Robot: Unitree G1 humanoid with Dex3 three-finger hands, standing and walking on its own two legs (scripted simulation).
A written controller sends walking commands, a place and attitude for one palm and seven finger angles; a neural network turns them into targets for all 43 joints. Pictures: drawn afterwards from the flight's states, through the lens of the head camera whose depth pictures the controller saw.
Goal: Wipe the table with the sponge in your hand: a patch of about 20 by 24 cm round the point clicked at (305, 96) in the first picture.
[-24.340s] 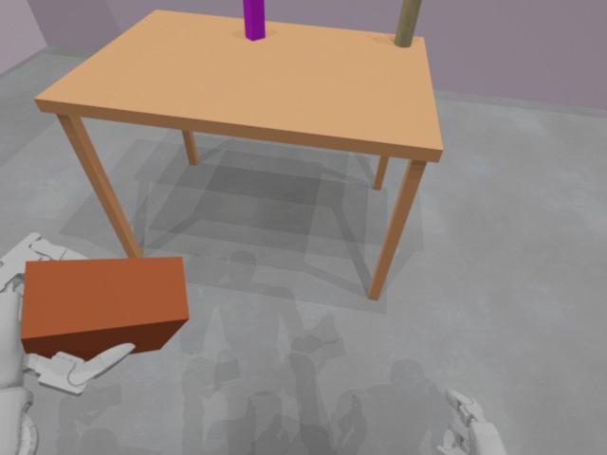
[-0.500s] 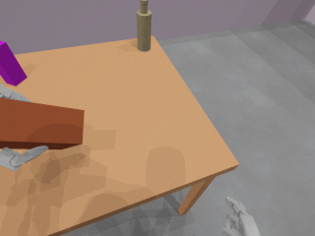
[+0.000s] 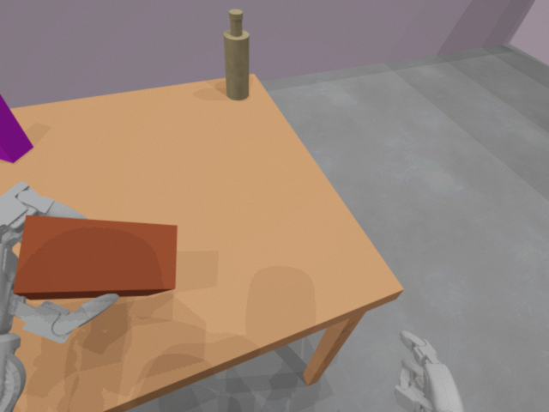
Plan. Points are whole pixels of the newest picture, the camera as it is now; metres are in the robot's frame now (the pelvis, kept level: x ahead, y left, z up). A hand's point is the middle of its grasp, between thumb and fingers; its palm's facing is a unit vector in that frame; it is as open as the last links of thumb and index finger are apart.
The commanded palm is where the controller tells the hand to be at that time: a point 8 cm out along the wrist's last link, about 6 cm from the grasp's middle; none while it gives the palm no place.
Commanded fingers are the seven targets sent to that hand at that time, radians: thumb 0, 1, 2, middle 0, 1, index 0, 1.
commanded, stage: come to a stop and stand still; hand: left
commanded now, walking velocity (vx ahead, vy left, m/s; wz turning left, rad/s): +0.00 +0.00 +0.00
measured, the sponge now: (122, 264) +0.23 +0.20 +0.15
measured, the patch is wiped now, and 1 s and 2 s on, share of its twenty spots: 0.00 0.00 0.00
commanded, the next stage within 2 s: look again from close up in 0.66 s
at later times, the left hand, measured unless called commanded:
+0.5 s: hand (37, 256) +0.23 +0.29 +0.16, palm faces +0.37 -0.84 -0.40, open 10.5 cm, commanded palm +0.16 +0.30 +0.17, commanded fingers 0.00 0.10 1.30 -1.20 -1.60 -1.20 -1.60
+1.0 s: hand (40, 275) +0.21 +0.27 +0.16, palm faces +0.36 -0.86 -0.36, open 10.5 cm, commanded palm +0.15 +0.30 +0.17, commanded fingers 0.00 0.10 1.30 -1.20 -1.60 -1.20 -1.60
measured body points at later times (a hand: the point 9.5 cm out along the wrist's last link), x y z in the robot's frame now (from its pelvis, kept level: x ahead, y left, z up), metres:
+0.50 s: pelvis +0.00 +0.02 +0.00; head +0.04 +0.06 +0.44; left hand +0.20 +0.33 +0.18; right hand +0.17 -0.20 -0.07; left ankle +0.00 +0.08 -0.74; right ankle +0.02 -0.10 -0.74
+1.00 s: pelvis -0.01 +0.02 +0.00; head +0.01 +0.05 +0.45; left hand +0.18 +0.31 +0.18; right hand +0.18 -0.19 -0.07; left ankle +0.00 +0.08 -0.74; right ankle +0.02 -0.10 -0.74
